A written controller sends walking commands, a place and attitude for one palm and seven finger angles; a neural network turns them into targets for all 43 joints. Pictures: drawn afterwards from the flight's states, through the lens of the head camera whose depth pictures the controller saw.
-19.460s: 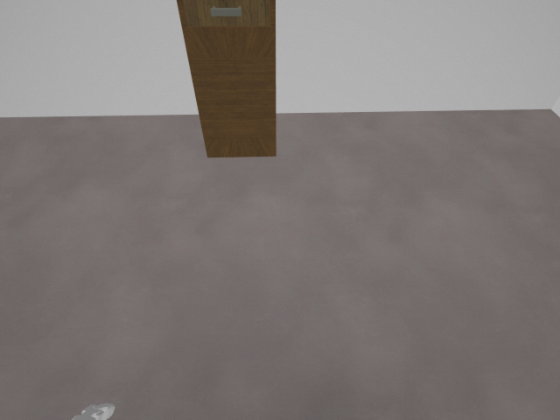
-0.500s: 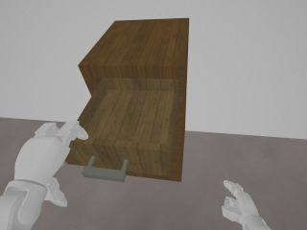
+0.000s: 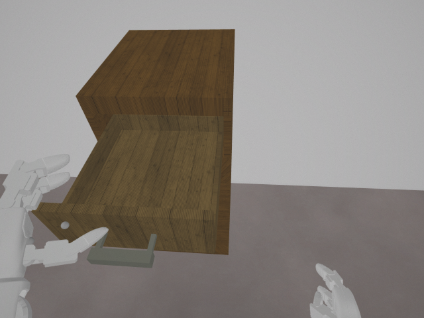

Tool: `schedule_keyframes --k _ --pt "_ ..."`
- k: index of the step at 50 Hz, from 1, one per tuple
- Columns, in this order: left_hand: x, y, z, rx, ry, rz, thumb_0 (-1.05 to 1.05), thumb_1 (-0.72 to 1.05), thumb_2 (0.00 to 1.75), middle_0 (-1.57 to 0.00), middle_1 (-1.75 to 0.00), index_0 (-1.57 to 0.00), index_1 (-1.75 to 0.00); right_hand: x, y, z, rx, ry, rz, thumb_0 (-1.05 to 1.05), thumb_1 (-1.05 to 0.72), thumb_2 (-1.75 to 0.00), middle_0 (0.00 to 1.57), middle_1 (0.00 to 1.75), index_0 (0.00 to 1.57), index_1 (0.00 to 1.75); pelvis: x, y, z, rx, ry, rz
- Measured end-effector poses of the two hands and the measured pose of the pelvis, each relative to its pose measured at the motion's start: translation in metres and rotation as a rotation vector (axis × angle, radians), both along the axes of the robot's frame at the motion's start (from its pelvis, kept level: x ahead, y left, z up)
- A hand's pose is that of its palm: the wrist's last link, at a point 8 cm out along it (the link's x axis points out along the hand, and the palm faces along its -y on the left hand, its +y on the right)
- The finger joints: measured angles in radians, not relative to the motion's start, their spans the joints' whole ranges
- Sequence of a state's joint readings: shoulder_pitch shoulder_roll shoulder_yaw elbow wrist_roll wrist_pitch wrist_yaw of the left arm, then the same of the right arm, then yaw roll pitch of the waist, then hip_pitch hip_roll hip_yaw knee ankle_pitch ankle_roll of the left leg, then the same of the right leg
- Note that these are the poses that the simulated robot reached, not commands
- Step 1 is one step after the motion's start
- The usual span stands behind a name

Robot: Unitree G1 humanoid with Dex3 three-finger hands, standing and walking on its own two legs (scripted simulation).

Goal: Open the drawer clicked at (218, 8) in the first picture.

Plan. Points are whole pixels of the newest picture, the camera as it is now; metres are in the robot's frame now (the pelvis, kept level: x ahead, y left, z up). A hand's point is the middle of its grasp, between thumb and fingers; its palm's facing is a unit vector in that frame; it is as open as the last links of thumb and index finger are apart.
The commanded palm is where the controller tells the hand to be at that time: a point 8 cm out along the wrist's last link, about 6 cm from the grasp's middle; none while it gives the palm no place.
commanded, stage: draw the hand back to the body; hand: left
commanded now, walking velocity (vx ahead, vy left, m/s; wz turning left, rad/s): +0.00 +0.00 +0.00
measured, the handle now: (124, 247) +0.24 +0.20 +0.00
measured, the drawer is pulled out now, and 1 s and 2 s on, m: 0.30 0.30 0.30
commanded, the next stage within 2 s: step back with the hand held close in 0.52 s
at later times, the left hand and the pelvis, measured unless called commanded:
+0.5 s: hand (49, 236) +0.17 +0.23 +0.17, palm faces +0.43 -0.81 -0.40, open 7.7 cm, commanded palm +0.12 +0.28 +0.19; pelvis +0.00 -0.01 +0.00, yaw +1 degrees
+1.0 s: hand (33, 255) +0.15 +0.25 +0.16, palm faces +0.27 -0.81 -0.53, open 7.4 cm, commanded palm +0.08 +0.30 +0.19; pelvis -0.04 +0.02 +0.00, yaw +0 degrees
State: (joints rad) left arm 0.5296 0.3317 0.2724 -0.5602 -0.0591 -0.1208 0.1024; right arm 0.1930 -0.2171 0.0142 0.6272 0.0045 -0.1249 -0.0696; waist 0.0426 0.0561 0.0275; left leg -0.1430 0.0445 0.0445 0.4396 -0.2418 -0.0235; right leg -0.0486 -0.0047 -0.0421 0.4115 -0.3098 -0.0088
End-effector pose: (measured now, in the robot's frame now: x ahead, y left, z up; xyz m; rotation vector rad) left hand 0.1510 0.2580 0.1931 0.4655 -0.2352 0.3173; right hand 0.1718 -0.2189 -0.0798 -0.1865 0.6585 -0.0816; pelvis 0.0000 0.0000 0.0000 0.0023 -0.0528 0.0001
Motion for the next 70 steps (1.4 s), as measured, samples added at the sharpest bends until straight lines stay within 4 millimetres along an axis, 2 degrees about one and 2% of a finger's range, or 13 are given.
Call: schedule_keyframes --k 14,21,33,38,47,58,64,70 --pt "-0.014 0.014 -0.004 0.008 0.040 0.100 0.00 0.52 0.74 -0.23 -0.54 -0.23 -0.54 0.020 0.004 0.003 0.022 -0.029 0.008 0.01 -0.90 -0.90 0.20 0.30 0.20 0.30 0.001 -0.004 0.000 0.001 0.005 0.010" --pt "-0.018 0.013 -0.005 -0.012 0.036 0.110 0.01 0.75 0.84 -0.22 -0.40 -0.22 -0.40 0.024 0.008 0.006 0.026 -0.041 0.030 0.01 -0.90 -0.90 0.20 0.30 0.20 0.30 -0.001 -0.005 0.000 0.001 0.001 0.015" --pt "-0.020 0.012 -0.001 0.005 0.024 0.098 0.01 0.88 0.89 -0.21 -0.31 -0.21 -0.31 0.013 0.005 0.004 0.029 -0.027 0.021 0.01 -0.90 -0.90 0.20 0.30 0.20 0.30 -0.005 -0.006 0.000 -0.002 -0.001 0.017" --pt "-0.017 0.020 0.006 0.077 0.000 0.070 0.01 0.89 0.90 -0.21 -0.31 -0.21 -0.31 0.001 0.001 0.000 0.009 0.025 0.008 0.01 -0.90 -0.90 0.20 0.30 0.20 0.30 -0.013 -0.003 -0.001 -0.017 0.037 0.025" --pt "-0.024 0.024 -0.008 0.101 0.089 -0.040 0.01 0.89 0.90 -0.21 -0.31 -0.21 -0.31 -0.032 -0.008 0.004 -0.048 0.084 -0.083 0.01 -0.90 -0.90 0.20 0.30 0.20 0.30 -0.034 0.013 -0.003 -0.015 0.072 0.005" --pt "-0.067 0.042 -0.003 0.133 0.005 -0.032 0.01 0.89 0.90 -0.21 -0.31 -0.21 -0.31 -0.066 0.015 0.006 -0.058 0.051 -0.048 0.01 -0.90 -0.90 0.20 0.30 0.20 0.30 -0.073 0.024 -0.010 -0.028 0.076 0.015" --pt "-0.094 0.043 -0.002 0.133 -0.052 -0.006 0.01 0.89 0.90 -0.21 -0.31 -0.21 -0.31 -0.083 0.027 0.001 -0.040 0.025 -0.007 0.01 -0.90 -0.90 0.20 0.30 0.20 0.30 -0.093 0.024 -0.016 -0.038 0.067 0.021" --pt "-0.111 0.042 0.000 0.112 -0.109 0.005 0.01 0.89 0.90 -0.21 -0.31 -0.21 -0.31 -0.104 0.028 -0.005 -0.042 0.034 0.000 0.01 -0.90 -0.90 0.20 0.30 0.20 0.30 -0.109 0.025 -0.019 -0.042 0.056 0.019"
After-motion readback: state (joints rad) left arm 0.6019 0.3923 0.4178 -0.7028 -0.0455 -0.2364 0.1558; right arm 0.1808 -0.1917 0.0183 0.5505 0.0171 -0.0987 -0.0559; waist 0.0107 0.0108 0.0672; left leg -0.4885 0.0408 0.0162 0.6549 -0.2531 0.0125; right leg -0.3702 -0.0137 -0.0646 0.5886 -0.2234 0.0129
